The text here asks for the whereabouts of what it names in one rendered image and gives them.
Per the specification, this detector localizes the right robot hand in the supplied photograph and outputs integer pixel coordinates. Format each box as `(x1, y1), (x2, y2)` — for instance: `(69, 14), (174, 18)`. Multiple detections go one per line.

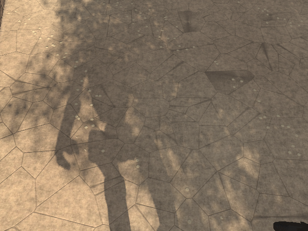
(273, 221), (308, 231)

